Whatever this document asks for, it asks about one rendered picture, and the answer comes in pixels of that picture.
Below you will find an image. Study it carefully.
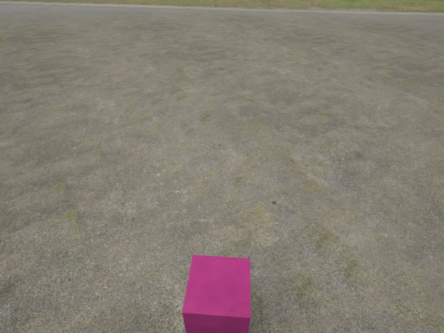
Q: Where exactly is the carton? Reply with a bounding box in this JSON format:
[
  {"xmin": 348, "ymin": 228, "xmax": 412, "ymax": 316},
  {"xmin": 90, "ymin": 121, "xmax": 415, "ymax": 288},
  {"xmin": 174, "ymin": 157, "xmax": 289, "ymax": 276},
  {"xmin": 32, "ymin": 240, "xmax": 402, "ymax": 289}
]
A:
[{"xmin": 182, "ymin": 255, "xmax": 250, "ymax": 333}]

